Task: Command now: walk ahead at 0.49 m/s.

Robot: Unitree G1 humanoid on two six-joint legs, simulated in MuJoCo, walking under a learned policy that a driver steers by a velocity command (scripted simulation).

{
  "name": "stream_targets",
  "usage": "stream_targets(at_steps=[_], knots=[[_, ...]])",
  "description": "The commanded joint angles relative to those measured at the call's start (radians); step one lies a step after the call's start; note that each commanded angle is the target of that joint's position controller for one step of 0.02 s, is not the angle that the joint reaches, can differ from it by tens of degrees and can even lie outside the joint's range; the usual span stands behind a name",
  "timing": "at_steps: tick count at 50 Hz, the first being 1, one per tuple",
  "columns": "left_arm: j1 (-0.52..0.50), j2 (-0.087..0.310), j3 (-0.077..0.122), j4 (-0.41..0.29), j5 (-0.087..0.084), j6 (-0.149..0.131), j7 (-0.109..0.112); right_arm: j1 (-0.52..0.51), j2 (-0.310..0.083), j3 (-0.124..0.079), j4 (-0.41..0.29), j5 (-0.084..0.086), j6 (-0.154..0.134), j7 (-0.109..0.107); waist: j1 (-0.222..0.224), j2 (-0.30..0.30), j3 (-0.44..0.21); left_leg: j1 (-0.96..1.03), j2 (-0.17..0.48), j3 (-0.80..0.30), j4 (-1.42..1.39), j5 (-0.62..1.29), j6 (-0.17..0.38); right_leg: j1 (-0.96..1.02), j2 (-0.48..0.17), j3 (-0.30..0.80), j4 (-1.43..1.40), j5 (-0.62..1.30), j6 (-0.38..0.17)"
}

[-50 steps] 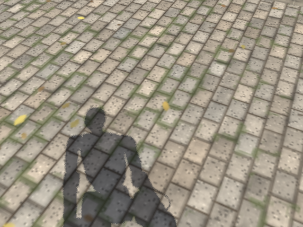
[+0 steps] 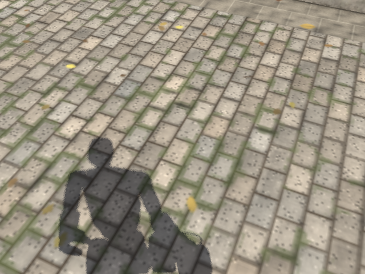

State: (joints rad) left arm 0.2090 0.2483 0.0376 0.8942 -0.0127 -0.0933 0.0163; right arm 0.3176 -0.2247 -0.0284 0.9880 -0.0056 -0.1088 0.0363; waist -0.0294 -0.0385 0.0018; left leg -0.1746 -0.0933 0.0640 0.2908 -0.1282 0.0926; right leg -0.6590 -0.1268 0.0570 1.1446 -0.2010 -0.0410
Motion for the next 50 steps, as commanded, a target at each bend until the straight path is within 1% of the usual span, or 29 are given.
stream_targets(at_steps=[1, 5, 10, 12, 13, 14, 15, 16, 17, 18, 19, 20, 21, 22, 24, 28, 32, 35, 38, 41, 42, 43, 44, 45, 46, 47, 48, 49, 50], knots=[[0.034, 0.046, 0.014, -0.043, 0.013, 0.004, 0.007, -0.038, -0.130, -0.020, -0.053, 0.001, -0.018, -0.020, 0.046, 0.077, 0.055, -0.103, 0.278, -0.206, -0.205, 0.083, 0.170, -0.026, -0.042, 0.001, -0.138, 0.157, 0.027], [-0.128, 0.029, 0.007, -0.087, 0.004, -0.007, -0.005, 0.044, -0.158, -0.025, -0.036, 0.017, -0.005, -0.036, -0.012, 0.077, 0.055, -0.013, 0.264, -0.161, -0.191, 0.094, 0.127, 0.001, 0.001, -0.036, -0.431, 0.308, 0.035], [-0.254, 0.041, 0.002, -0.137, -0.009, -0.016, -0.036, 0.119, -0.169, -0.032, -0.002, 0.026, 0.016, -0.039, -0.050, 0.090, 0.084, 0.147, 0.325, -0.178, -0.122, 0.068, 0.113, -0.002, 0.031, -0.043, -0.584, 0.226, 0.018], [-0.237, 0.062, 0.008, -0.145, -0.010, -0.025, -0.047, 0.111, -0.180, -0.038, 0.000, 0.027, 0.027, -0.041, -0.026, 0.102, 0.072, 0.194, 0.350, -0.191, -0.070, 0.115, 0.098, 0.048, 0.046, -0.050, -0.626, 0.145, -0.010], [-0.190, 0.079, 0.016, -0.136, -0.009, -0.029, -0.049, 0.094, -0.188, -0.040, -0.004, 0.027, 0.032, -0.042, 0.006, 0.114, 0.046, 0.198, 0.348, -0.185, -0.016, 0.217, 0.086, 0.127, 0.068, -0.069, -0.645, 0.115, -0.026], [-0.080, 0.110, 0.035, -0.105, -0.007, -0.032, -0.047, 0.072, -0.183, -0.037, -0.010, 0.023, 0.037, -0.042, 0.067, 0.111, -0.016, 0.184, 0.308, -0.149, 0.115, 0.386, 0.065, 0.279, 0.103, -0.097, -0.667, 0.103, -0.049], [0.115, 0.173, 0.063, -0.050, -0.004, -0.034, -0.040, 0.063, -0.148, -0.023, -0.025, 0.011, 0.039, -0.041, 0.144, 0.078, -0.145, 0.074, 0.246, -0.097, 0.356, 0.415, 0.033, 0.551, 0.064, -0.050, -0.646, 0.129, -0.093], [0.273, 0.290, 0.091, -0.025, 0.016, -0.029, -0.034, 0.141, -0.054, 0.008, -0.053, -0.001, 0.022, -0.035, 0.148, -0.133, -0.313, -0.294, 0.111, -0.019, 0.765, 0.083, -0.037, 0.958, -0.197, 0.332, -0.664, 0.092, -0.226], [0.306, 0.250, 0.080, -0.010, 0.012, -0.024, -0.040, 0.178, -0.029, 0.019, -0.037, 0.019, -0.005, -0.028, 0.138, -0.264, -0.403, -0.520, 0.026, -0.127, 0.977, -0.419, -0.052, 1.084, -0.296, 0.687, -0.829, -0.026, -0.313], [0.231, 0.174, 0.056, -0.024, 0.006, -0.027, -0.041, 0.097, -0.144, -0.010, -0.052, 0.043, -0.023, -0.024, 0.133, -0.164, -0.269, -0.615, 0.097, -0.188, 1.064, -0.380, -0.029, 0.976, -0.260, 0.587, -0.844, -0.062, -0.258], [0.134, 0.129, 0.042, -0.049, 0.007, -0.025, -0.038, 0.020, -0.163, -0.015, -0.073, 0.055, -0.027, -0.026, 0.110, -0.094, -0.169, -0.613, 0.150, -0.170, 1.048, -0.285, -0.015, 0.830, -0.229, 0.416, -0.856, 0.000, -0.215], [0.056, 0.098, 0.031, -0.060, 0.010, -0.026, -0.042, -0.015, -0.148, -0.018, -0.076, 0.047, -0.019, -0.032, 0.077, -0.018, -0.100, -0.565, 0.190, -0.153, 0.985, -0.205, -0.021, 0.686, -0.185, 0.298, -0.897, 0.075, -0.190], [0.017, 0.070, 0.023, -0.062, 0.015, -0.031, -0.046, -0.014, -0.138, -0.026, -0.073, 0.037, -0.002, -0.038, 0.047, -0.023, -0.059, -0.513, 0.220, -0.159, 0.920, -0.152, -0.024, 0.597, -0.145, 0.209, -0.935, 0.111, -0.165], [0.010, 0.058, 0.020, -0.051, 0.020, -0.033, -0.048, 0.009, -0.113, -0.027, -0.065, 0.037, 0.015, -0.039, 0.026, -0.041, -0.040, -0.462, 0.227, -0.163, 0.893, -0.120, -0.028, 0.539, -0.123, 0.150, -0.966, 0.131, -0.152], [0.043, 0.071, 0.026, -0.021, 0.027, -0.040, -0.045, 0.032, -0.078, -0.027, -0.059, 0.040, 0.038, -0.041, 0.011, -0.038, -0.014, -0.455, 0.219, -0.171, 0.875, -0.074, -0.036, 0.497, -0.107, 0.060, -0.995, 0.234, -0.155], [0.079, 0.099, 0.036, 0.007, 0.034, -0.039, -0.022, -0.068, -0.080, -0.040, -0.104, 0.032, 0.046, -0.042, 0.021, -0.014, 0.023, -0.576, 0.197, -0.214, 0.726, 0.091, -0.050, 0.541, -0.110, -0.048, -1.016, 0.334, -0.145], [0.092, 0.114, 0.035, 0.016, 0.028, -0.033, -0.002, -0.186, -0.062, -0.036, -0.149, 0.024, 0.041, -0.022, 0.053, -0.012, 0.056, -0.554, 0.184, -0.146, 0.509, 0.246, -0.049, 0.565, -0.096, -0.145, -1.041, 0.314, -0.113], [0.153, 0.124, 0.039, 0.042, 0.020, -0.020, 0.006, -0.281, -0.043, -0.026, -0.196, 0.022, 0.041, -0.004, 0.091, 0.004, 0.091, -0.597, 0.184, -0.103, 0.417, 0.238, -0.036, 0.670, -0.128, -0.182, -1.021, 0.348, -0.107], [0.180, 0.138, 0.046, 0.055, 0.012, 0.004, 0.010, -0.346, -0.039, -0.024, -0.250, 0.026, 0.041, 0.016, 0.103, 0.004, 0.107, -0.635, 0.175, -0.052, 0.372, 0.137, -0.017, 0.784, -0.165, -0.209, -0.955, 0.442, -0.101], [0.137, 0.177, 0.056, 0.034, 0.006, 0.023, 0.019, -0.309, -0.069, -0.040, -0.279, 0.030, 0.044, 0.032, 0.049, -0.045, 0.048, -0.467, 0.100, 0.045, 0.357, -0.007, 0.030, 0.798, -0.166, -0.260, -0.798, 0.859, -0.073], [0.121, 0.192, 0.060, 0.025, 0.005, 0.029, 0.024, -0.236, -0.096, -0.055, -0.271, 0.031, 0.046, 0.033, 0.003, -0.070, -0.003, -0.355, 0.059, 0.072, 0.363, -0.053, 0.051, 0.786, -0.161, -0.272, -0.681, 1.011, -0.063], [0.094, 0.204, 0.062, 0.015, 0.002, 0.035, 0.026, -0.100, -0.142, -0.081, -0.242, 0.034, 0.048, 0.029, -0.075, -0.067, -0.078, -0.160, 0.022, 0.077, 0.306, -0.022, 0.084, 0.729, -0.136, -0.285, -0.496, 1.041, -0.042], [0.085, 0.202, 0.059, -0.004, 0.001, 0.029, 0.026, 0.067, -0.221, -0.119, -0.204, 0.031, 0.053, 0.010, -0.155, -0.009, -0.164, 0.140, 0.062, -0.047, 0.240, 0.017, 0.133, 0.528, -0.088, -0.285, -0.223, 0.814, -0.002], [0.166, 0.048, 0.016, -0.045, 0.041, 0.002, 0.004, 0.105, -0.325, -0.136, -0.193, 0.032, 0.056, -0.009, -0.059, 0.266, -0.240, 0.489, 0.325, -0.526, 0.223, 0.033, 0.279, 0.088, 0.093, -0.242, 0.149, -0.182, 0.053], [0.133, 0.074, 0.010, -0.081, 0.000, -0.050, -0.015, 0.132, -0.298, -0.122, -0.218, 0.018, 0.044, -0.007, -0.073, 0.243, -0.407, 0.625, 0.454, -0.934, 0.035, -0.098, 0.403, -0.094, 0.188, 0.004, 0.340, -0.401, 0.051], [0.011, 0.131, 0.027, -0.112, -0.035, -0.077, -0.025, 0.109, -0.230, -0.106, -0.214, 0.010, 0.037, -0.009, -0.104, 0.164, -0.285, 0.559, 0.409, -0.789, 0.010, -0.066, 0.328, -0.195, 0.120, 0.059, 0.328, -0.309, 0.020], [-0.023, 0.132, 0.024, -0.126, -0.033, -0.086, -0.023, 0.033, -0.181, -0.093, -0.228, 0.020, 0.030, -0.010, -0.063, 0.084, -0.178, 0.402, 0.363, -0.633, 0.010, 0.001, 0.278, -0.179, 0.071, 0.047, 0.233, -0.212, 0.004], [-0.025, 0.130, 0.031, -0.115, -0.009, -0.080, -0.013, -0.052, -0.149, -0.082, -0.252, 0.023, 0.029, -0.007, -0.010, 0.009, -0.111, 0.231, 0.320, -0.531, -0.004, 0.096, 0.243, -0.103, 0.035, 0.036, 0.143, -0.162, 0.013], [-0.007, 0.142, 0.042, -0.115, 0.007, -0.065, -0.009, -0.099, -0.123, -0.072, -0.270, 0.019, 0.028, -0.009, 0.027, 0.009, -0.083, 0.119, 0.287, -0.465, -0.028, 0.163, 0.228, -0.026, 0.011, 0.037, 0.080, -0.135, 0.024]])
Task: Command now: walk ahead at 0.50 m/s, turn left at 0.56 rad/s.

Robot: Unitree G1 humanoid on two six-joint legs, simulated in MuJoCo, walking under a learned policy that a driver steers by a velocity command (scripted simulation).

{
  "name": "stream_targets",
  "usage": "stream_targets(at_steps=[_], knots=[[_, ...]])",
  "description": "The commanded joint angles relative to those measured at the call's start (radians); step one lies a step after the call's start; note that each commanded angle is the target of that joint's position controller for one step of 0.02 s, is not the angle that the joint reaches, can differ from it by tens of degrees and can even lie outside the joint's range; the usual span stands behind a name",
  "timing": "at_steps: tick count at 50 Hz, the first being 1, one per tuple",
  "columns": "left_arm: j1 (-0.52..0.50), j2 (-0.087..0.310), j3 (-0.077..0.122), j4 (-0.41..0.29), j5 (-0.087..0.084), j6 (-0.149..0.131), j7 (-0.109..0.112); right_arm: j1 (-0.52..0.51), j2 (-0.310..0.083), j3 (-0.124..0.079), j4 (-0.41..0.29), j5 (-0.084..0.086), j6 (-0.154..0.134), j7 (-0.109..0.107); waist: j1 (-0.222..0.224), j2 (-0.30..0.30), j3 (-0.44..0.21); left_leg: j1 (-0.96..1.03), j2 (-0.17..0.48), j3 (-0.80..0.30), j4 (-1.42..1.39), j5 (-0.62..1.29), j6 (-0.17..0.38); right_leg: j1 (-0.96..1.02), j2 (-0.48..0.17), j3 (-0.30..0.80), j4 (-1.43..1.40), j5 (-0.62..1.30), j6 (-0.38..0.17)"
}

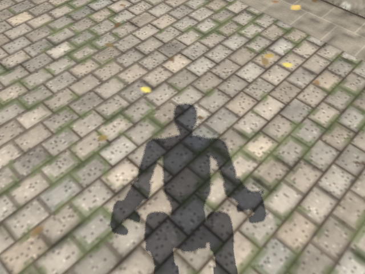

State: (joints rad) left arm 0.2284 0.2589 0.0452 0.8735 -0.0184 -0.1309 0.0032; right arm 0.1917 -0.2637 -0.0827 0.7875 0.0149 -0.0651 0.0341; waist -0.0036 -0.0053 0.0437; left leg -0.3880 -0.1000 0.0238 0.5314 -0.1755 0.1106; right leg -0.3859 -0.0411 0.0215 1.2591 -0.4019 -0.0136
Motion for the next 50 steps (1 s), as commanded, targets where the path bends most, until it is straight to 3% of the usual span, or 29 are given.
stream_targets(at_steps=[1, 5, 9, 12, 14, 16, 17, 18, 19, 20, 21, 22, 24, 25, 27, 30, 32, 33, 34, 36, 38, 40, 43, 45, 46, 47, 48, 49, 50], knots=[[-0.011, 0.128, 0.039, -0.100, 0.020, -0.011, 0.004, 0.015, -0.083, -0.015, -0.077, -0.005, -0.014, -0.010, 0.024, -0.009, -0.111, 0.263, 0.277, -0.402, -0.290, 0.234, 0.207, -0.250, -0.083, 0.070, -0.076, 0.080, 0.010], [-0.094, 0.083, 0.030, -0.152, 0.038, 0.018, 0.013, 0.067, -0.147, -0.031, -0.076, 0.000, -0.016, -0.035, 0.017, 0.024, -0.062, 0.131, 0.224, -0.298, -0.319, 0.337, 0.194, -0.236, -0.060, 0.023, -0.313, 0.222, 0.067], [-0.223, 0.048, 0.014, -0.184, 0.033, 0.012, 0.001, 0.133, -0.133, -0.024, -0.056, 0.003, -0.003, -0.049, -0.048, 0.079, -0.049, 0.119, 0.160, -0.204, -0.266, 0.383, 0.111, -0.151, 0.005, -0.014, -0.627, 0.499, 0.059], [-0.272, 0.062, 0.016, -0.211, 0.029, 0.003, -0.013, 0.186, -0.124, -0.018, -0.032, 0.002, 0.008, -0.054, -0.076, 0.105, -0.065, 0.190, 0.187, -0.240, -0.196, 0.409, 0.081, -0.117, 0.040, -0.011, -0.716, 0.560, 0.034], [-0.262, 0.089, 0.025, -0.216, 0.036, -0.003, -0.020, 0.184, -0.116, -0.014, -0.030, -0.003, 0.015, -0.060, -0.063, 0.112, -0.084, 0.277, 0.218, -0.288, -0.116, 0.441, 0.065, -0.115, 0.047, 0.007, -0.763, 0.500, 0.003], [-0.175, 0.108, 0.033, -0.193, 0.046, -0.014, -0.023, 0.138, -0.113, -0.011, -0.040, -0.005, 0.018, -0.065, -0.006, 0.121, -0.117, 0.317, 0.209, -0.305, -0.007, 0.521, 0.037, -0.016, 0.055, -0.004, -0.838, 0.511, -0.037], [-0.104, 0.134, 0.039, -0.177, 0.059, -0.021, -0.021, 0.120, -0.100, -0.006, -0.055, -0.009, 0.016, -0.064, 0.027, 0.098, -0.168, 0.289, 0.157, -0.283, 0.099, 0.523, 0.003, 0.127, 0.015, 0.010, -0.862, 0.725, -0.066], [-0.013, 0.194, 0.049, -0.174, 0.083, -0.025, -0.017, 0.172, -0.058, 0.009, -0.074, -0.024, 0.008, -0.060, 0.028, -0.030, -0.305, 0.109, 0.087, -0.256, 0.327, 0.268, -0.046, 0.436, -0.161, 0.154, -0.748, 1.134, -0.160], [0.059, 0.168, 0.044, -0.153, 0.071, -0.003, -0.019, 0.332, -0.035, 0.024, -0.033, -0.008, 0.003, -0.054, 0.026, -0.252, -0.460, -0.102, -0.014, -0.202, 0.625, -0.429, -0.117, 0.689, -0.384, 0.406, -0.731, 1.325, -0.354], [0.087, 0.119, 0.034, -0.144, 0.033, 0.015, -0.023, 0.343, -0.120, 0.009, -0.017, 0.002, 0.011, -0.047, 0.038, -0.186, -0.496, -0.166, 0.026, -0.244, 0.720, -0.542, -0.130, 0.671, -0.397, 0.507, -0.769, 1.043, -0.360], [0.020, 0.104, 0.028, -0.156, 0.020, 0.030, -0.022, 0.238, -0.153, -0.003, -0.032, 0.009, 0.031, -0.049, 0.048, -0.105, -0.364, -0.219, 0.060, -0.225, 0.772, -0.476, -0.152, 0.552, -0.348, 0.455, -0.815, 0.803, -0.313], [-0.054, 0.075, 0.013, -0.166, 0.026, 0.043, -0.019, 0.161, -0.142, -0.002, -0.047, 0.003, 0.053, -0.056, 0.032, -0.046, -0.260, -0.221, 0.094, -0.182, 0.736, -0.422, -0.163, 0.403, -0.297, 0.384, -0.864, 0.642, -0.272], [-0.161, 0.064, 0.002, -0.169, 0.040, 0.063, -0.019, 0.139, -0.092, 0.002, -0.054, -0.008, 0.090, -0.066, -0.028, -0.077, -0.137, -0.099, 0.149, -0.135, 0.527, -0.358, -0.167, 0.133, -0.205, 0.266, -0.956, 0.432, -0.211], [-0.185, 0.078, 0.008, -0.166, 0.048, 0.071, -0.021, 0.161, -0.058, 0.011, -0.041, -0.011, 0.098, -0.070, -0.040, -0.117, -0.117, -0.007, 0.133, -0.089, 0.426, -0.335, -0.170, 0.040, -0.153, 0.192, -0.981, 0.425, -0.193], [-0.167, 0.087, 0.013, -0.150, 0.050, 0.076, -0.017, 0.175, -0.026, 0.021, -0.024, -0.018, 0.093, -0.075, -0.032, -0.148, -0.153, 0.086, 0.124, -0.063, 0.285, -0.277, -0.168, 0.036, -0.134, 0.140, -0.977, 0.474, -0.202], [-0.158, 0.087, 0.011, -0.132, 0.029, 0.086, -0.009, 0.179, -0.037, 0.017, -0.002, -0.019, 0.090, -0.071, -0.042, -0.127, -0.194, 0.207, 0.119, -0.044, 0.084, -0.059, -0.142, 0.040, -0.142, 0.138, -0.962, 0.269, -0.191], [-0.134, 0.056, -0.003, -0.114, 0.026, 0.091, -0.009, 0.142, -0.047, 0.015, -0.010, -0.041, 0.092, -0.067, -0.040, -0.102, -0.147, 0.273, 0.128, -0.055, -0.022, 0.001, -0.105, -0.032, -0.102, 0.131, -0.970, -0.018, -0.114], [-0.113, 0.040, -0.010, -0.102, 0.033, 0.091, -0.012, 0.119, -0.076, 0.012, -0.029, -0.052, 0.091, -0.071, -0.028, -0.059, -0.106, 0.281, 0.192, -0.128, -0.073, -0.027, -0.075, -0.083, -0.070, 0.122, -0.945, -0.124, -0.063], [-0.087, 0.062, -0.001, -0.108, 0.030, 0.092, -0.015, 0.092, -0.146, -0.006, -0.026, -0.040, 0.091, -0.077, 0.021, 0.049, -0.048, 0.163, 0.207, -0.143, -0.085, -0.208, -0.045, -0.066, -0.002, 0.057, -0.919, -0.096, -0.028], [-0.135, 0.091, 0.010, -0.122, 0.022, 0.095, -0.003, 0.070, -0.110, -0.006, -0.025, -0.038, 0.075, -0.081, 0.000, 0.106, 0.001, 0.051, 0.190, -0.133, -0.138, -0.327, -0.054, -0.011, 0.034, 0.018, -0.814, 0.028, -0.014], [-0.117, 0.087, 0.017, -0.125, 0.018, 0.103, 0.006, 0.065, -0.118, -0.014, -0.029, -0.033, 0.059, -0.088, 0.002, 0.158, -0.004, 0.079, 0.220, -0.146, -0.141, -0.229, -0.052, -0.042, 0.058, -0.004, -0.725, 0.124, -0.027], [-0.102, 0.084, 0.025, -0.139, 0.018, 0.109, 0.002, 0.092, -0.135, -0.025, -0.032, -0.026, 0.052, -0.098, -0.006, 0.172, -0.030, 0.124, 0.299, -0.199, -0.136, -0.074, -0.012, -0.082, 0.066, -0.017, -0.627, 0.193, -0.039], [-0.083, 0.074, 0.035, -0.159, 0.018, 0.121, -0.013, 0.054, -0.141, -0.032, -0.059, -0.017, 0.049, -0.115, -0.001, 0.182, -0.066, 0.161, 0.398, -0.242, -0.081, 0.149, 0.043, -0.111, 0.045, -0.029, -0.506, 0.111, -0.052], [-0.065, 0.072, 0.040, -0.167, 0.016, 0.129, -0.024, 0.023, -0.146, -0.036, -0.073, -0.009, 0.050, -0.120, 0.010, 0.147, -0.071, 0.139, 0.390, -0.200, -0.021, 0.200, 0.021, -0.066, 0.034, -0.028, -0.543, 0.161, -0.071], [-0.057, 0.098, 0.049, -0.171, 0.016, 0.131, -0.025, 0.041, -0.148, -0.040, -0.075, -0.011, 0.053, -0.121, 0.001, 0.073, -0.076, 0.102, 0.334, -0.131, 0.042, 0.141, -0.023, -0.009, 0.020, 0.011, -0.607, 0.345, -0.090], [-0.047, 0.151, 0.066, -0.177, 0.019, 0.133, -0.019, 0.055, -0.131, -0.040, -0.087, -0.020, 0.056, -0.121, -0.019, -0.089, -0.082, 0.035, 0.215, 0.002, 0.189, 0.036, -0.099, 0.038, -0.040, 0.169, -0.716, 0.489, -0.139], [0.022, 0.201, 0.078, -0.176, 0.025, 0.133, -0.017, -0.007, -0.102, -0.030, -0.112, -0.026, 0.059, -0.120, 0.030, -0.248, -0.102, -0.149, 0.067, 0.058, 0.410, -0.202, -0.175, 0.187, -0.159, 0.439, -0.850, 0.589, -0.256], [0.104, 0.207, 0.071, -0.170, 0.042, 0.118, -0.019, -0.049, -0.069, -0.017, -0.136, -0.023, 0.060, -0.117, 0.075, -0.276, -0.181, -0.278, 0.041, -0.075, 0.622, -0.507, -0.173, 0.327, -0.263, 0.614, -0.916, 0.612, -0.338], [0.069, 0.199, 0.064, -0.191, 0.041, 0.100, -0.018, -0.021, -0.071, -0.015, -0.130, -0.014, 0.059, -0.110, 0.054, -0.177, -0.214, -0.304, 0.066, -0.147, 0.736, -0.490, -0.162, 0.354, -0.270, 0.600, -0.894, 0.606, -0.328]])
Over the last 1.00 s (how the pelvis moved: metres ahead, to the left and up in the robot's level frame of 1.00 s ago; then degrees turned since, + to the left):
0.54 0.00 -0.02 19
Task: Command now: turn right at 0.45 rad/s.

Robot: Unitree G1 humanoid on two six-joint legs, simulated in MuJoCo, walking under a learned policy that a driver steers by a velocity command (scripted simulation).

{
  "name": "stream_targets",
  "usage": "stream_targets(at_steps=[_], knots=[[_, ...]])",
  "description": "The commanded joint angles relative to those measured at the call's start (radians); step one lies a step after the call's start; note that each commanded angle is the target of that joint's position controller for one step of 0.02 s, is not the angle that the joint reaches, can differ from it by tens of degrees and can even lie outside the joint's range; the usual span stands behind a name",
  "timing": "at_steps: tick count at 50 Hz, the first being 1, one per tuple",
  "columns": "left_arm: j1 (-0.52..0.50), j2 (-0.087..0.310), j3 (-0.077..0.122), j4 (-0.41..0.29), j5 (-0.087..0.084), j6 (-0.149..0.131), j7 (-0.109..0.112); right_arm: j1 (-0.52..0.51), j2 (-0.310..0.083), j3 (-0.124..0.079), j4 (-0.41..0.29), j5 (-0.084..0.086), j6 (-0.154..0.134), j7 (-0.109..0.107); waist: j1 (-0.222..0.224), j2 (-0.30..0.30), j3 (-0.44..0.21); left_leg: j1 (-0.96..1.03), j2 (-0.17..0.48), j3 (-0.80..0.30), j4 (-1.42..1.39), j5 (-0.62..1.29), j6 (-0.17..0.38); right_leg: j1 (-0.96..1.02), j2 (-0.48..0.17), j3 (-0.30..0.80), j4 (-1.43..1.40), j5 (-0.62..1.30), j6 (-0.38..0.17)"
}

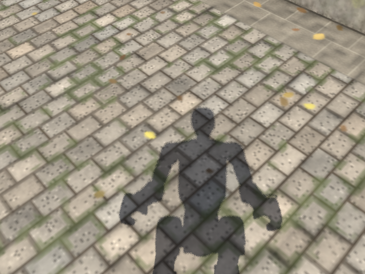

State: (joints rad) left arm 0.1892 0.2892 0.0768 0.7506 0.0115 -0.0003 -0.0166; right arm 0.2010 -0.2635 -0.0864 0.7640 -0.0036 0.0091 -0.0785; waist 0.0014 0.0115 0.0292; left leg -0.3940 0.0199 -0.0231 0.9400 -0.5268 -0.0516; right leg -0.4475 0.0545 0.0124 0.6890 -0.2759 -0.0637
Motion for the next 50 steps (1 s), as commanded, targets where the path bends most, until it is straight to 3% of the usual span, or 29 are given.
stream_targets(at_steps=[1, 2, 3, 5, 8, 10, 12, 14, 15, 16, 17, 18, 19, 21, 23, 27, 30, 33, 35, 37, 38, 39, 40, 41, 42, 43, 45, 47, 50], knots=[[0.048, 0.160, 0.031, -0.091, -0.001, -0.037, 0.009, -0.020, -0.079, -0.013, -0.094, 0.008, -0.013, 0.006, 0.025, -0.111, -0.188, -0.312, -0.036, -0.106, 0.359, -0.075, 0.005, 0.394, -0.344, 0.544, -0.297, 0.483, -0.246], [0.009, 0.153, 0.029, -0.103, -0.014, -0.032, 0.019, -0.024, -0.094, -0.017, -0.089, 0.001, -0.013, 0.003, 0.012, -0.066, -0.171, -0.301, -0.020, -0.108, 0.314, -0.008, 0.005, 0.350, -0.314, 0.484, -0.299, 0.470, -0.212], [-0.015, 0.141, 0.025, -0.110, -0.022, -0.022, 0.029, -0.029, -0.102, -0.020, -0.088, -0.004, -0.014, 0.000, 0.002, -0.070, -0.173, -0.256, -0.009, -0.102, 0.249, 0.039, 0.002, 0.315, -0.275, 0.435, -0.309, 0.430, -0.182], [-0.018, 0.141, 0.028, -0.118, -0.020, 0.002, 0.040, -0.029, -0.073, -0.010, -0.090, 0.002, -0.017, 0.004, -0.004, -0.105, -0.160, -0.185, -0.035, -0.064, 0.101, 0.085, -0.011, 0.270, -0.213, 0.381, -0.326, 0.375, -0.159], [-0.011, 0.153, 0.039, -0.134, -0.021, 0.018, 0.055, -0.044, -0.052, 0.002, -0.093, 0.012, -0.025, 0.017, 0.009, -0.134, -0.170, -0.096, -0.063, -0.063, -0.097, 0.120, -0.020, 0.261, -0.194, 0.390, -0.338, 0.278, -0.152], [-0.024, 0.159, 0.046, -0.147, -0.022, 0.027, 0.056, -0.045, -0.065, 0.001, -0.094, 0.016, -0.029, 0.028, 0.011, -0.164, -0.160, -0.035, -0.077, -0.063, -0.188, 0.144, -0.017, 0.227, -0.193, 0.427, -0.358, 0.208, -0.151], [-0.032, 0.156, 0.048, -0.159, -0.030, 0.033, 0.055, -0.025, -0.090, -0.007, -0.095, 0.022, -0.035, 0.043, 0.003, -0.187, -0.161, 0.039, -0.083, -0.049, -0.293, 0.165, 0.002, 0.180, -0.174, 0.467, -0.397, -0.082, -0.141], [-0.052, 0.151, 0.047, -0.166, -0.041, 0.040, 0.056, 0.033, -0.091, -0.016, -0.080, 0.024, -0.044, 0.056, -0.043, -0.194, -0.127, 0.194, -0.089, -0.010, -0.465, 0.245, 0.043, 0.054, -0.130, 0.471, -0.405, -0.316, -0.102], [-0.051, 0.131, 0.042, -0.168, -0.042, 0.038, 0.057, 0.083, -0.109, -0.025, -0.066, 0.018, -0.048, 0.055, -0.069, -0.163, -0.110, 0.318, -0.041, -0.029, -0.533, 0.236, 0.074, -0.062, -0.083, 0.436, -0.354, -0.375, -0.056], [-0.038, 0.064, 0.025, -0.174, -0.039, 0.034, 0.056, 0.169, -0.168, -0.039, -0.057, 0.002, -0.052, 0.049, -0.084, 0.003, -0.139, 0.455, 0.181, -0.242, -0.614, 0.054, 0.139, -0.219, 0.003, 0.304, -0.068, -0.406, 0.006], [-0.065, 0.051, 0.025, -0.217, -0.044, 0.014, 0.051, 0.153, -0.252, -0.053, -0.065, -0.037, -0.059, 0.059, -0.057, 0.217, -0.074, 0.386, 0.369, -0.587, -0.744, -0.161, 0.243, -0.414, 0.096, 0.175, 0.165, -0.296, 0.019], [-0.095, 0.118, 0.041, -0.231, -0.034, -0.005, 0.045, 0.068, -0.236, -0.053, -0.089, -0.050, -0.076, 0.060, -0.022, 0.210, 0.010, 0.294, 0.398, -0.634, -0.779, -0.242, 0.288, -0.466, 0.000, 0.202, 0.288, -0.199, 0.026], [-0.060, 0.147, 0.049, -0.201, -0.028, -0.009, 0.039, 0.012, -0.170, -0.036, -0.102, -0.025, -0.085, 0.050, 0.001, 0.177, 0.025, 0.284, 0.338, -0.532, -0.779, -0.200, 0.254, -0.455, -0.015, 0.193, 0.343, -0.109, 0.037], [0.022, 0.117, 0.046, -0.143, -0.011, -0.011, 0.030, 0.011, -0.121, -0.018, -0.097, -0.001, -0.089, 0.044, 0.013, 0.132, -0.009, 0.293, 0.244, -0.368, -0.776, -0.059, 0.199, -0.395, -0.019, 0.143, 0.438, 0.003, 0.071], [0.015, 0.075, 0.033, -0.133, -0.017, -0.023, 0.018, 0.076, -0.115, -0.011, -0.069, -0.005, -0.100, 0.049, -0.007, 0.111, 0.012, 0.259, 0.212, -0.266, -0.799, 0.031, 0.200, -0.376, -0.029, 0.116, 0.480, 0.083, 0.081], [-0.078, 0.059, 0.019, -0.164, -0.023, -0.041, 0.014, 0.152, -0.131, -0.013, -0.043, 0.001, -0.103, 0.056, -0.047, 0.119, 0.036, 0.310, 0.213, -0.188, -0.817, 0.148, 0.226, -0.394, -0.077, 0.066, 0.312, 0.179, 0.099], [-0.152, 0.024, -0.001, -0.187, -0.025, -0.053, 0.000, 0.171, -0.169, -0.020, -0.030, 0.013, -0.096, 0.056, -0.080, 0.147, 0.041, 0.269, 0.207, -0.116, -0.815, 0.249, 0.221, -0.257, -0.101, -0.008, 0.103, 0.200, 0.109], [-0.172, 0.031, -0.004, -0.195, -0.037, -0.061, -0.015, 0.205, -0.195, -0.023, -0.010, 0.025, -0.091, 0.067, -0.096, 0.154, 0.052, 0.246, 0.226, -0.095, -0.792, 0.261, 0.227, -0.127, -0.087, -0.048, -0.027, 0.124, 0.087], [-0.166, 0.046, -0.002, -0.202, -0.044, -0.068, -0.020, 0.216, -0.198, -0.023, 0.004, 0.038, -0.084, 0.074, -0.085, 0.157, 0.068, 0.255, 0.256, -0.129, -0.764, 0.247, 0.230, -0.067, -0.085, -0.043, -0.107, 0.065, 0.052], [-0.044, 0.075, 0.016, -0.169, -0.046, -0.077, -0.018, 0.194, -0.199, -0.019, 0.011, 0.042, -0.072, 0.078, 0.001, 0.134, 0.034, 0.220, 0.246, -0.134, -0.663, 0.368, 0.210, 0.135, -0.048, -0.064, -0.220, 0.088, 0.015], [0.092, 0.123, 0.041, -0.131, -0.043, -0.080, -0.007, 0.190, -0.165, -0.006, 0.011, 0.035, -0.073, 0.080, 0.067, 0.091, -0.053, 0.157, 0.190, -0.082, -0.491, 0.500, 0.179, 0.353, -0.056, -0.041, -0.237, 0.106, -0.010], [0.279, 0.198, 0.061, -0.108, -0.021, -0.078, 0.008, 0.167, -0.084, 0.026, -0.022, 0.010, -0.081, 0.085, 0.148, -0.074, -0.231, -0.029, 0.109, -0.003, -0.128, 0.337, 0.123, 0.649, -0.275, 0.197, -0.238, 0.070, -0.068], [0.332, 0.288, 0.074, -0.098, -0.004, -0.074, 0.007, 0.226, -0.010, 0.045, -0.060, 0.025, -0.106, 0.080, 0.110, -0.362, -0.315, -0.364, -0.034, -0.004, 0.190, -0.040, 0.077, 0.827, -0.489, 0.613, -0.361, -0.088, -0.204], [0.325, 0.191, 0.051, -0.090, -0.003, -0.084, 0.002, 0.175, -0.127, 0.013, -0.044, 0.050, -0.117, 0.076, 0.141, -0.219, -0.253, -0.433, -0.001, -0.125, 0.335, -0.012, 0.080, 0.728, -0.476, 0.638, -0.418, -0.195, -0.206], [0.257, 0.137, 0.030, -0.089, -0.010, -0.087, 0.000, 0.124, -0.159, 0.000, -0.057, 0.060, -0.117, 0.080, 0.108, -0.188, -0.145, -0.465, 0.039, -0.121, 0.349, 0.083, 0.097, 0.630, -0.440, 0.487, -0.427, -0.185, -0.165], [0.180, 0.096, 0.016, -0.095, -0.013, -0.090, -0.002, 0.106, -0.141, 0.003, -0.050, 0.049, -0.109, 0.078, 0.073, -0.145, -0.092, -0.434, 0.076, -0.105, 0.316, 0.177, 0.093, 0.533, -0.387, 0.374, -0.453, -0.122, -0.136], [0.095, 0.052, 0.004, -0.089, -0.005, -0.098, -0.004, 0.106, -0.113, 0.000, -0.041, 0.035, -0.086, 0.082, 0.021, -0.157, -0.017, -0.359, 0.110, -0.101, 0.250, 0.294, 0.081, 0.395, -0.315, 0.197, -0.510, 0.051, -0.102], [0.087, 0.047, 0.009, -0.070, -0.002, -0.114, -0.001, 0.120, -0.073, 0.006, -0.032, 0.037, -0.067, 0.086, -0.001, -0.125, -0.009, -0.338, 0.102, -0.095, 0.247, 0.353, 0.072, 0.358, -0.298, 0.094, -0.528, 0.236, -0.100], [0.060, 0.073, 0.017, -0.048, 0.005, -0.118, 0.015, 0.077, -0.060, 0.007, -0.061, 0.021, -0.058, 0.082, -0.024, -0.085, 0.028, -0.341, 0.069, -0.085, 0.119, 0.424, 0.041, 0.326, -0.294, -0.041, -0.513, 0.603, -0.100]])
Over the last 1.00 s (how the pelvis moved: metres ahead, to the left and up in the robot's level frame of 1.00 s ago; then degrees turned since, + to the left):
0.29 -0.03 -0.01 2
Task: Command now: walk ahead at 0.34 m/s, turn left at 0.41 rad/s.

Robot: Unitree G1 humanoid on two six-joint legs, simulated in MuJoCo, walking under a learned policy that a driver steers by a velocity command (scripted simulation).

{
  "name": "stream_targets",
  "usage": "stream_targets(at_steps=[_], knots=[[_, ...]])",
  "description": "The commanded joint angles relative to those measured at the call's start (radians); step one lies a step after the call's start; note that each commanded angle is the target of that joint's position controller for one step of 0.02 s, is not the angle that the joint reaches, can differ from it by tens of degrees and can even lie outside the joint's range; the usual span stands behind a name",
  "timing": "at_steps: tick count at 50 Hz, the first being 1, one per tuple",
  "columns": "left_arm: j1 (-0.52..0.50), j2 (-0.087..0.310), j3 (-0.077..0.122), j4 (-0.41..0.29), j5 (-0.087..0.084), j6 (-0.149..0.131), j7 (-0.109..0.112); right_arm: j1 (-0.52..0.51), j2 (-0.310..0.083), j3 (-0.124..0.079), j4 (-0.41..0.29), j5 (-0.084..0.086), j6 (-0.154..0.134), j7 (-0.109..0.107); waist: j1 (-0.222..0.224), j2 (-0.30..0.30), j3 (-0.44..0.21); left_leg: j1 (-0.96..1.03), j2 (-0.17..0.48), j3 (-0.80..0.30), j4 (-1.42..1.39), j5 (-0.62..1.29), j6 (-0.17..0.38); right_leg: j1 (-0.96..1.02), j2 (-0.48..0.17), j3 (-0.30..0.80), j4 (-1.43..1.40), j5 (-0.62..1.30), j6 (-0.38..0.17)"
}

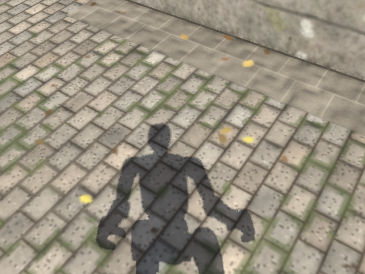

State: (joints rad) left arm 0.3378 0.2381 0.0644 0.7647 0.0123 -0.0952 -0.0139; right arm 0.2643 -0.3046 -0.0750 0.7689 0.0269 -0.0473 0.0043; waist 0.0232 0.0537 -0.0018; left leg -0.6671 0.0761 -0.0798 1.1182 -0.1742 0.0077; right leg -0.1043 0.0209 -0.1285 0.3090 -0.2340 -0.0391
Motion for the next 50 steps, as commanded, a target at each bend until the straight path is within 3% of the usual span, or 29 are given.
stream_targets(at_steps=[1, 4, 6, 9, 11, 12, 13, 14, 15, 16, 17, 18, 19, 21, 24, 28, 32, 35, 36, 37, 38, 39, 40, 41, 42, 45, 50], knots=[[-0.108, 0.134, 0.031, -0.060, 0.004, -0.018, 0.020, -0.015, -0.013, -0.001, -0.081, -0.014, -0.003, 0.003, -0.047, -0.130, 0.065, -0.034, 0.006, 0.002, -0.157, 0.126, -0.022, -0.037, -0.241, 0.050, -0.130, 0.593, -0.112], [-0.092, 0.167, 0.037, -0.040, -0.007, -0.001, 0.044, -0.143, 0.019, 0.015, -0.126, -0.024, -0.006, 0.032, 0.001, -0.123, 0.063, 0.067, -0.017, 0.095, -0.389, 0.264, -0.014, -0.040, -0.228, -0.032, -0.104, 0.638, -0.091], [-0.072, 0.195, 0.045, -0.024, -0.018, 0.014, 0.052, -0.169, 0.003, 0.011, -0.154, -0.020, -0.002, 0.052, 0.006, -0.126, 0.044, 0.080, -0.023, 0.104, -0.454, 0.246, 0.005, 0.035, -0.259, -0.034, -0.061, 0.673, -0.089], [-0.099, 0.229, 0.059, -0.029, -0.039, 0.042, 0.065, -0.123, -0.060, -0.016, -0.172, -0.024, 0.003, 0.069, -0.036, -0.145, -0.009, 0.150, -0.074, 0.142, -0.492, 0.113, 0.057, 0.122, -0.282, -0.042, 0.096, 0.866, -0.068], [-0.121, 0.222, 0.057, -0.044, -0.046, 0.058, 0.067, 0.049, -0.128, -0.052, -0.141, -0.022, 0.002, 0.058, -0.126, -0.109, -0.104, 0.383, -0.142, 0.160, -0.607, 0.155, 0.112, 0.083, -0.227, -0.063, 0.388, 0.849, -0.028], [-0.078, 0.185, 0.042, -0.059, -0.027, 0.052, 0.060, 0.110, -0.195, -0.072, -0.144, -0.024, 0.004, 0.032, -0.146, 0.016, -0.173, 0.613, -0.050, 0.009, -0.641, 0.501, 0.168, -0.098, -0.150, -0.069, 0.664, 0.504, 0.033], [0.041, 0.064, 0.005, -0.081, 0.036, 0.045, 0.040, 0.061, -0.278, -0.073, -0.175, -0.039, 0.009, 0.014, -0.019, 0.244, -0.269, 0.897, 0.205, -0.374, -0.531, 1.008, 0.347, -0.450, 0.030, 0.002, 1.035, -0.481, 0.101], [0.056, 0.142, 0.005, -0.074, 0.009, 0.032, 0.021, 0.062, -0.249, -0.061, -0.210, -0.045, 0.006, 0.022, -0.065, 0.141, -0.490, 0.954, 0.307, -0.621, -0.650, 0.757, 0.469, -0.510, 0.052, 0.241, 1.183, -0.496, 0.102], [-0.056, 0.201, 0.020, -0.093, -0.025, 0.035, 0.016, 0.000, -0.195, -0.051, -0.225, -0.035, 0.007, 0.026, -0.087, 0.026, -0.378, 0.860, 0.249, -0.518, -0.709, 0.539, 0.413, -0.565, 0.008, 0.258, 1.158, -0.384, 0.084], [-0.112, 0.193, 0.018, -0.107, -0.022, 0.043, 0.024, -0.054, -0.151, -0.039, -0.224, -0.013, 0.012, 0.022, -0.061, -0.048, -0.242, 0.722, 0.192, -0.425, -0.736, 0.377, 0.345, -0.593, -0.027, 0.240, 1.075, -0.294, 0.081], [-0.133, 0.184, 0.018, -0.103, -0.009, 0.056, 0.038, -0.091, -0.123, -0.029, -0.230, -0.003, 0.019, 0.016, -0.037, -0.080, -0.164, 0.591, 0.150, -0.371, -0.764, 0.298, 0.304, -0.569, -0.055, 0.237, 0.999, -0.245, 0.086], [-0.128, 0.190, 0.022, -0.107, -0.005, 0.071, 0.044, -0.118, -0.120, -0.027, -0.236, -0.011, 0.025, 0.012, -0.008, -0.053, -0.127, 0.481, 0.117, -0.336, -0.788, 0.265, 0.283, -0.507, -0.064, 0.238, 0.935, -0.213, 0.086], [-0.115, 0.184, 0.023, -0.104, -0.002, 0.080, 0.046, -0.134, -0.128, -0.030, -0.241, -0.026, 0.029, 0.009, 0.010, -0.024, -0.112, 0.407, 0.091, -0.313, -0.803, 0.267, 0.270, -0.452, -0.056, 0.224, 0.893, -0.194, 0.089], [-0.099, 0.151, 0.014, -0.094, 0.003, 0.086, 0.052, -0.134, -0.144, -0.037, -0.239, -0.035, 0.031, 0.000, 0.015, 0.011, -0.123, 0.361, 0.061, -0.270, -0.797, 0.336, 0.263, -0.410, -0.039, 0.206, 0.792, -0.173, 0.105], [-0.137, 0.137, 0.009, -0.100, 0.002, 0.093, 0.061, -0.116, -0.163, -0.045, -0.236, -0.026, 0.046, -0.022, -0.005, 0.022, -0.156, 0.374, 0.047, -0.288, -0.787, 0.226, 0.248, -0.412, -0.027, 0.222, 0.684, -0.120, 0.127], [-0.197, 0.137, 0.011, -0.115, -0.006, 0.094, 0.056, -0.131, -0.160, -0.044, -0.248, -0.023, 0.070, -0.035, -0.030, 0.076, -0.122, 0.344, 0.016, -0.342, -0.804, -0.084, 0.209, -0.389, -0.014, 0.237, 0.551, -0.065, 0.128], [-0.213, 0.145, 0.016, -0.123, -0.016, 0.070, 0.042, -0.110, -0.154, -0.045, -0.250, -0.024, 0.083, -0.030, -0.051, 0.111, -0.119, 0.399, 0.024, -0.422, -0.765, -0.058, 0.200, -0.326, 0.009, 0.236, 0.397, -0.104, 0.104], [-0.138, 0.157, 0.031, -0.101, -0.017, 0.057, 0.029, -0.123, -0.141, -0.040, -0.255, -0.005, 0.094, -0.032, -0.001, 0.107, -0.113, 0.381, -0.022, -0.434, -0.690, -0.015, 0.149, -0.154, 0.001, 0.214, 0.105, 0.027, 0.056], [-0.111, 0.217, 0.048, -0.100, -0.002, 0.059, 0.031, -0.089, -0.103, -0.029, -0.256, -0.005, 0.095, -0.033, -0.012, 0.002, -0.133, 0.283, -0.085, -0.359, -0.566, -0.183, 0.096, -0.032, -0.159, 0.330, 0.045, 0.058, -0.002], [-0.139, 0.308, 0.067, -0.099, 0.024, 0.072, 0.035, -0.074, -0.085, -0.027, -0.286, 0.003, 0.088, -0.029, -0.063, -0.315, -0.076, 0.061, -0.254, -0.118, -0.364, -0.397, 0.030, 0.004, -0.359, 0.563, 0.003, 0.237, -0.152], [-0.159, 0.257, 0.060, -0.121, 0.042, 0.069, 0.034, -0.085, -0.173, -0.054, -0.277, -0.019, 0.071, -0.026, -0.029, -0.313, -0.073, 0.019, -0.207, -0.091, -0.111, -0.438, -0.021, -0.052, -0.448, 0.658, -0.013, 0.308, -0.242], [-0.206, 0.206, 0.044, -0.143, 0.033, 0.069, 0.042, -0.072, -0.206, -0.070, -0.253, -0.015, 0.072, -0.023, -0.044, -0.224, -0.069, 0.035, -0.175, -0.093, 0.004, -0.371, -0.039, -0.071, -0.404, 0.560, 0.011, 0.322, -0.216], [-0.245, 0.174, 0.036, -0.150, 0.016, 0.072, 0.046, -0.047, -0.187, -0.070, -0.225, -0.011, 0.084, -0.025, -0.059, -0.178, -0.052, 0.041, -0.165, -0.072, 0.055, -0.316, -0.058, -0.078, -0.331, 0.455, 0.030, 0.314, -0.165], [-0.253, 0.157, 0.029, -0.153, -0.001, 0.074, 0.051, -0.032, -0.160, -0.064, -0.213, -0.014, 0.096, -0.028, -0.053, -0.173, -0.042, 0.021, -0.159, -0.061, 0.116, -0.268, -0.075, -0.061, -0.295, 0.393, 0.040, 0.316, -0.143], [-0.249, 0.151, 0.024, -0.153, -0.006, 0.079, 0.055, -0.028, -0.128, -0.054, -0.211, -0.011, 0.104, -0.025, -0.049, -0.173, -0.029, 0.015, -0.151, -0.042, 0.143, -0.245, -0.088, -0.061, -0.275, 0.343, 0.039, 0.345, -0.142], [-0.191, 0.170, 0.029, -0.141, 0.005, 0.097, 0.062, -0.117, -0.088, -0.035, -0.251, 0.003, 0.103, -0.021, 0.005, -0.214, -0.020, -0.010, -0.114, 0.030, 0.012, -0.197, -0.112, 0.017, -0.254, 0.262, 0.027, 0.355, -0.158], [-0.180, 0.239, 0.056, -0.132, -0.006, 0.109, 0.052, -0.158, -0.066, -0.017, -0.286, -0.006, 0.100, -0.001, 0.032, -0.253, -0.068, 0.158, -0.059, 0.095, -0.251, -0.239, -0.099, 0.030, -0.310, 0.204, 0.044, 0.418, -0.176]])
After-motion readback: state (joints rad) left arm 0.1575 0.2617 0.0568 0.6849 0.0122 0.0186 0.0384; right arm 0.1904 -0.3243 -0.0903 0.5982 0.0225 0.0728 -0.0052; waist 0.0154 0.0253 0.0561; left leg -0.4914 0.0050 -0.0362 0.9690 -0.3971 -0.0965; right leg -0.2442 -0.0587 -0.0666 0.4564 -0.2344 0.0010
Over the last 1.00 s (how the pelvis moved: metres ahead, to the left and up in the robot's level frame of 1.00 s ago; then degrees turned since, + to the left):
0.19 -0.10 0.03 -12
